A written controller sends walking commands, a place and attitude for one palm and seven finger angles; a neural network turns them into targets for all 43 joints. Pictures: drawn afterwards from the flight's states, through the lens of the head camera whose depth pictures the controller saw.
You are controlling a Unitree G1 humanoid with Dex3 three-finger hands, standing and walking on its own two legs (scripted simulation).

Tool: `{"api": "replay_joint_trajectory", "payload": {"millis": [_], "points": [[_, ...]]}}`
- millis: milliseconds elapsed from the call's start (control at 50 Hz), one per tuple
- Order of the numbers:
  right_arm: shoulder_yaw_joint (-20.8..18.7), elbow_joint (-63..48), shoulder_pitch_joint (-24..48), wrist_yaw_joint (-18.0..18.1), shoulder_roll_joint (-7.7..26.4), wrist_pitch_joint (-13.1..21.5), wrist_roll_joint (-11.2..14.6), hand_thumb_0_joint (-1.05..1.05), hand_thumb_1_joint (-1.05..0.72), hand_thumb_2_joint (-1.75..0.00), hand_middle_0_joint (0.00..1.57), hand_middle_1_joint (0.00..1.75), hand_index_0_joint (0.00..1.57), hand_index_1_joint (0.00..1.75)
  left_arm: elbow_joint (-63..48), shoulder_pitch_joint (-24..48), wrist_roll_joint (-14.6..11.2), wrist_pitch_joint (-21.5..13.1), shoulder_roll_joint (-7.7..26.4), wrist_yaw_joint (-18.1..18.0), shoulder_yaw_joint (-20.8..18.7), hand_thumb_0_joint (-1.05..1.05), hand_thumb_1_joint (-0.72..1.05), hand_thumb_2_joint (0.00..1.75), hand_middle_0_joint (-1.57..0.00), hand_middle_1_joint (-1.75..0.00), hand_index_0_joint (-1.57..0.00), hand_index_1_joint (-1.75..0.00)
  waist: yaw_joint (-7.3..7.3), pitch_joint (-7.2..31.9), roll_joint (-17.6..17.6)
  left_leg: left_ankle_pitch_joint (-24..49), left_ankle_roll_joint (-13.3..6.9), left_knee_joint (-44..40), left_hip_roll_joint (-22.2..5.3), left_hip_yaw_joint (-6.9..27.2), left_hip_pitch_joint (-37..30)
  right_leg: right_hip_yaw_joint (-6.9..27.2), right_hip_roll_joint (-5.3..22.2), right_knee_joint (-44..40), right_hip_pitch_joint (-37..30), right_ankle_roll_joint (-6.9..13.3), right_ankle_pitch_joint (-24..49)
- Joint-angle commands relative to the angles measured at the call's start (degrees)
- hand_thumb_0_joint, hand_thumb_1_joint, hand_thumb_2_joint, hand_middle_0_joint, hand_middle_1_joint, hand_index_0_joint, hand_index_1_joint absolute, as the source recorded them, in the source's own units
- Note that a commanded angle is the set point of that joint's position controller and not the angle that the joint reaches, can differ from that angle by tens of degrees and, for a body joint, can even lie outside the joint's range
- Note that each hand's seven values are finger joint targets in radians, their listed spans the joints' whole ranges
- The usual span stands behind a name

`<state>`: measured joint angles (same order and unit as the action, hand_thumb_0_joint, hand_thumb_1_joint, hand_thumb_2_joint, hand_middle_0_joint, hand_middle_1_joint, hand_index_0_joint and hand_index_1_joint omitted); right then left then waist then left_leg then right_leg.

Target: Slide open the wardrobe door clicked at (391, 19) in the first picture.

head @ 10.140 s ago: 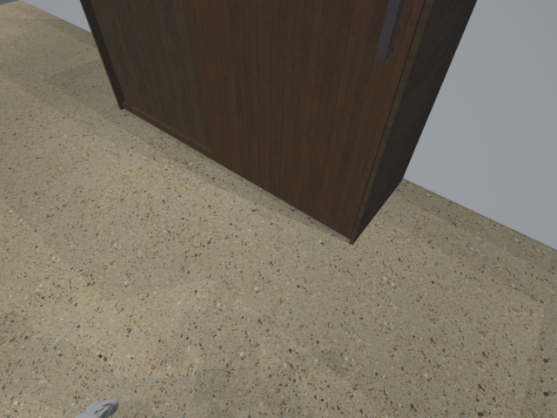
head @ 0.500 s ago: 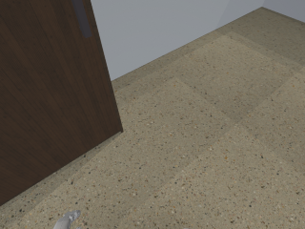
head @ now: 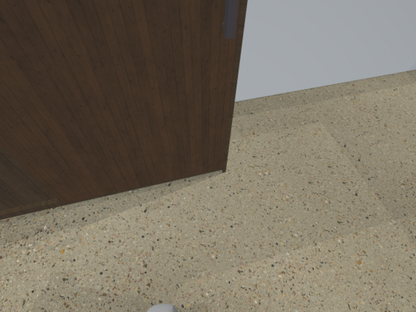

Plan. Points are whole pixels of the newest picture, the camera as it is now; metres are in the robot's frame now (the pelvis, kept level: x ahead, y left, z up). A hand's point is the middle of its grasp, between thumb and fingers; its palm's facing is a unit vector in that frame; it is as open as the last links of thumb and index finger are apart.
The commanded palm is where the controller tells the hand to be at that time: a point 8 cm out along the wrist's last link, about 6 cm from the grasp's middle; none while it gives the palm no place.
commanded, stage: turn to face it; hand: right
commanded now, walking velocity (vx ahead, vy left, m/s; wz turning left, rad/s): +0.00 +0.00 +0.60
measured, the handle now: out of the picture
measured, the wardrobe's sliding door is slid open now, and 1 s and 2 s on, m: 0.00 0.00 0.00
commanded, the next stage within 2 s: take the last steps up to it in 0.66 s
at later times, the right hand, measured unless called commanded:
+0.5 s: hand out of the picture +0.15 -0.17 -0.17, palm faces -0.21 +0.95 -0.22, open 7.3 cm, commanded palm none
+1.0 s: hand (268, 297) +0.18 -0.12 -0.16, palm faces -0.39 +0.90 -0.22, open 7.3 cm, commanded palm none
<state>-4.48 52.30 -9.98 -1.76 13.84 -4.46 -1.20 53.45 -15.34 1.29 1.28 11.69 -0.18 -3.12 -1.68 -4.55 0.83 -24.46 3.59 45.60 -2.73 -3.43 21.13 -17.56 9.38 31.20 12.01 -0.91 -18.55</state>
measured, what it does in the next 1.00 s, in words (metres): steps on the spot, turning left: left foot, then right foot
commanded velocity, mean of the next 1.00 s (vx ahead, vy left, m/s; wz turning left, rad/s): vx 0.08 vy -0.03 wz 0.28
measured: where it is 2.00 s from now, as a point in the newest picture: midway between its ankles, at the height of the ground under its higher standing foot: (203, 278)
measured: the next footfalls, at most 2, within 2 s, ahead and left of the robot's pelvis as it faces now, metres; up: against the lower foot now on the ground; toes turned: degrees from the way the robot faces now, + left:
left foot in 0.04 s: +0.03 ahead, +0.13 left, +0.00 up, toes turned +7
right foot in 0.52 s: +0.11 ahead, -0.09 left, +0.00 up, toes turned +11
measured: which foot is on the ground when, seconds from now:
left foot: up 0.00-0.02, down 0.04-0.52, up 0.54-0.94, down 0.96-1.00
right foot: down 0.00-0.04, up 0.06-0.50, down 0.52-0.96, up 0.98-1.00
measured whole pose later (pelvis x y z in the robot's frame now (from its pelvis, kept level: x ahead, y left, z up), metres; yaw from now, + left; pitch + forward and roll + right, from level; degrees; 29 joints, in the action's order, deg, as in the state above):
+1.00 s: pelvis +0.05 +0.03 +0.00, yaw +23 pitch +0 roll +0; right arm -1.6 58.0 -12.8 -0.3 8.9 0.5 -1.7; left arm 60.7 -21.0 1.1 1.5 12.0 -0.1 -2.7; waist -2.1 -0.3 3.2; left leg -19.1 -0.6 30.8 -1.0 -4.9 10.9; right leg -8.3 5.6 40.7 15.4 -1.1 -26.8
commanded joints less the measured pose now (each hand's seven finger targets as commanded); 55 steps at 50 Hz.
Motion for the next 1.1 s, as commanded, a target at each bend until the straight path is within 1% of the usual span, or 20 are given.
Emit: {"api": "replay_joint_trajectory", "payload": {"millis": [0, 20, 40, 100, 160, 360, 460, 480, 500, 520, 540, 620, 740, 820, 880, 900, 940, 960, 1000, 1080], "points": [[-1.27, -3.39, -5.72, 0.67, 6.22, 3.78, 0.08, 0.0, -0.9, -0.9, 0.2, 0.3, 0.2, 0.3, -3.57, -0.67, -0.45, -0.86, 11.04, -0.27, -3.24, 0.0, 0.9, 0.9, -0.2, -0.3, -0.2, -0.3, 3.63, 10.52, 3.53, 16.66, -3.32, -22.52, -0.9, 0.45, -15.1, 4.16, 10.1, 7.86, -0.37, 0.22, 21.6], [-2.5, -2.35, -9.44, 1.6, 13.85, 4.77, -0.59, 0.0, -0.9, -0.9, 0.2, 0.3, 0.2, 0.3, -5.85, -0.18, -0.74, -0.49, 6.36, 0.18, -1.98, 0.0, 0.9, 0.9, -0.2, -0.3, -0.2, -0.3, 5.82, 10.56, -17.49, 32.35, -8.8, -27.45, -15.09, 21.56, -24.58, 2.78, 2.25, 20.45, 16.72, -3.46, -8.5], [-3.09, -1.63, -10.66, 2.44, 17.09, 4.41, 0.41, 0.0, -0.9, -0.9, 0.2, 0.3, 0.2, 0.3, -7.83, 3.18, -0.38, 0.23, 5.62, -0.17, -1.38, 0.0, 0.9, 0.9, -0.2, -0.3, -0.2, -0.3, 6.37, 10.12, -19.53, 48.65, -13.86, -25.55, -22.33, 28.82, -21.59, 9.67, -1.37, 30.61, 22.67, -4.53, -19.97], [-2.46, -3.4, -3.66, 3.19, 12.17, 4.1, 0.58, 0.0, -0.9, -0.9, 0.2, 0.3, 0.2, 0.3, -6.49, 4.91, -0.31, 0.84, 7.04, -0.64, -1.65, 0.0, 0.9, 0.9, -0.2, -0.3, -0.2, -0.3, 3.96, 6.39, -13.25, 35.02, -14.04, -26.07, -14.85, 21.99, -17.78, 16.27, -0.52, 35.64, 25.06, -4.15, -10.06], [-1.25, -3.95, -0.7, 2.79, 9.19, 4.55, 0.66, 0.0, -0.9, -0.9, 0.2, 0.3, 0.2, 0.3, -4.36, 2.57, -0.11, 0.95, 6.89, -0.47, -1.88, 0.0, 0.9, 0.9, -0.2, -0.3, -0.2, -0.3, 1.65, 6.48, -8.49, 42.31, -12.23, -24.38, -9.69, 15.27, -15.12, 15.88, -1.43, 32.38, 20.49, -5.16, -3.43], [-1.61, -3.4, -2.31, 2.9, 10.25, 4.12, -0.16, 0.0, -0.9, -0.9, 0.2, 0.3, 0.2, 0.3, -6.0, 6.9, -0.65, 0.3, 6.61, -0.92, -1.23, 0.0, 0.9, 0.9, -0.2, -0.3, -0.2, -0.3, 2.93, 7.77, -8.6, 39.27, -15.02, -23.49, -8.83, 21.94, -15.94, 16.06, -4.93, 18.12, 16.15, -4.91, -5.07], [-1.65, -3.85, 1.73, 3.13, 9.68, 3.56, 0.31, 0.0, -0.9, -0.9, 0.2, 0.3, 0.2, 0.3, -4.01, -0.57, -1.14, -0.78, 6.42, -1.47, -0.93, 0.0, 0.9, 0.9, -0.2, -0.3, -0.2, -0.3, -0.78, 9.09, -8.75, 37.21, -10.63, -17.07, -5.19, 21.95, -9.43, 15.25, -6.74, -4.18, 0.1, -3.37, 7.4], [-1.19, -4.22, 0.96, 3.03, 7.34, 3.35, 0.78, 0.0, -0.9, -0.9, 0.2, 0.3, 0.2, 0.3, -3.49, -2.59, -0.94, -1.4, 8.75, -1.67, -1.11, 0.0, 0.9, 0.9, -0.2, -0.3, -0.2, -0.3, -1.07, 10.92, -2.04, 29.1, -7.84, -12.06, -0.95, 18.94, -5.33, 18.92, -2.4, -10.04, -6.91, -2.11, 13.26], [-0.61, -4.54, -2.48, 2.62, 4.1, 3.03, 1.21, 0.0, -0.9, -0.9, 0.2, 0.3, 0.2, 0.3, -4.2, -1.99, -0.21, -1.68, 13.71, -1.62, -1.95, 0.0, 0.9, 0.9, -0.2, -0.3, -0.2, -0.3, 0.12, 11.22, 13.22, 6.45, -4.17, -2.29, 6.46, 12.16, 6.04, 32.48, 10.62, -11.98, -13.04, 2.93, 24.2], [-0.61, -4.44, -3.17, 2.6, 4.28, 3.05, 0.68, 0.0, -0.9, -0.9, 0.2, 0.3, 0.2, 0.3, -5.14, -1.26, -0.17, -1.03, 14.92, -1.52, -2.06, 0.0, 0.9, 0.9, -0.2, -0.3, -0.2, -0.3, 0.29, 9.1, 16.7, -10.31, -2.51, 9.34, 6.49, 7.94, 7.5, 35.81, 17.27, -13.83, -8.13, 7.96, 26.22], [-0.96, -3.64, -2.58, 2.57, 5.68, 2.64, 0.28, 0.0, -0.9, -0.9, 0.2, 0.3, 0.2, 0.3, -5.81, 0.88, 0.12, -0.98, 13.01, -1.62, -1.42, 0.0, 0.9, 0.9, -0.2, -0.3, -0.2, -0.3, 0.39, 6.18, 12.22, -8.99, -2.21, 16.18, 4.22, 9.51, 6.21, 34.53, 16.78, -14.91, -1.92, 9.63, 21.44], [-1.22, -1.27, -3.97, 1.43, 4.53, 2.01, -0.11, 0.0, -0.9, -0.9, 0.2, 0.3, 0.2, 0.3, -5.76, 3.97, 0.16, -1.6, 8.67, -2.06, -0.15, 0.0, 0.9, 0.9, -0.2, -0.3, -0.2, -0.3, 2.47, 2.91, 8.23, 1.4, -0.7, 21.66, 2.88, 7.31, 8.12, 21.66, 6.95, -15.35, -0.46, 6.52, 19.57], [0.11, -1.21, -1.04, 1.47, 1.96, 2.09, 0.09, 0.0, -0.9, -0.9, 0.2, 0.3, 0.2, 0.3, -2.2, -2.46, -0.12, -1.6, 8.46, -1.89, -1.15, 0.0, 0.9, 0.9, -0.2, -0.3, -0.2, -0.3, -0.37, 6.37, 8.35, -0.55, 0.17, 9.3, 1.01, 3.24, 7.14, 18.18, 8.33, -11.52, -9.3, 9.29, 31.09], [1.22, -0.74, 0.36, 1.22, -0.54, 3.11, -0.2, 0.0, -0.9, -0.9, 0.2, 0.3, 0.2, 0.3, 0.83, -5.43, 0.55, -1.62, 9.11, -1.22, -1.64, 0.0, 0.9, 0.9, -0.2, -0.3, -0.2, -0.3, -1.75, 6.43, 10.8, -3.54, -1.39, -3.39, 1.81, -0.98, 0.84, 19.27, 8.41, -13.17, -7.47, 9.15, 14.12], [1.41, 2.26, -4.33, 1.12, -0.66, 4.69, -0.26, 0.0, -0.9, -0.9, 0.2, 0.3, 0.2, 0.3, 2.68, -4.97, 0.2, -1.78, 8.24, -0.78, -1.27, 0.0, 0.9, 0.9, -0.2, -0.3, -0.2, -0.3, 1.26, 6.3, 8.02, 6.57, -2.58, -19.55, 2.75, -3.28, -11.2, 17.85, 5.88, -9.6, -1.26, 6.5, 3.3], [1.16, 3.96, -7.84, 1.41, 0.9, 5.36, -0.39, 0.0, -0.9, -0.9, 0.2, 0.3, 0.2, 0.3, 3.1, -4.48, -0.23, -1.97, 6.42, -0.49, -0.9, 0.0, 0.9, 0.9, -0.2, -0.3, -0.2, -0.3, 2.97, 6.42, 3.33, 9.32, -3.25, -24.88, 0.64, -0.76, -18.16, 14.94, 3.21, -5.3, 3.7, 4.07, -1.32], [-0.58, 6.89, -16.83, 2.54, 10.24, 6.46, -0.49, 0.0, -0.9, -0.9, 0.2, 0.3, 0.2, 0.3, -0.45, 0.73, -0.51, -2.18, 2.03, 0.26, 0.4, 0.0, 0.9, 0.9, -0.2, -0.3, -0.2, -0.3, 7.6, 3.19, -18.13, 2.87, -12.45, -35.63, -21.16, 28.32, -27.6, 8.74, -5.51, 16.54, 26.16, -0.88, -17.85], [-0.54, 7.21, -17.56, 2.99, 10.01, 6.32, -0.11, 0.0, -0.9, -0.9, 0.2, 0.3, 0.2, 0.3, -1.25, 3.6, 0.2, -1.77, 4.78, 0.39, -0.3, 0.0, 0.9, 0.9, -0.2, -0.3, -0.2, -0.3, 7.83, 0.66, -10.78, -2.37, -14.88, -36.88, -23.55, 27.97, -23.02, 14.42, -3.45, 21.61, 27.87, -0.41, -15.53], [-0.19, 7.37, -13.23, 3.23, 6.34, 7.04, -0.11, 0.0, -0.9, -0.9, 0.2, 0.3, 0.2, 0.3, 0.98, 3.12, 0.47, -1.51, 4.29, 0.85, -0.65, 0.0, 0.9, 0.9, -0.2, -0.3, -0.2, -0.3, 5.78, -5.25, -12.73, -5.99, -13.2, -38.79, -19.33, 24.42, -17.2, 15.93, -2.4, 27.1, 28.87, -0.35, -6.39], [1.25, 7.74, -13.15, 3.2, 1.64, 8.39, -0.07, 0.0, -0.9, -0.9, 0.2, 0.3, 0.2, 0.3, 4.01, -1.44, 0.47, -1.22, 2.03, 1.55, -0.73, 0.0, 0.9, 0.9, -0.2, -0.3, -0.2, -0.3, 2.87, -6.59, -8.72, 15.58, -9.67, -37.13, -14.52, 8.94, -15.76, 14.65, -2.05, 27.57, 27.05, -1.92, 3.97]]}}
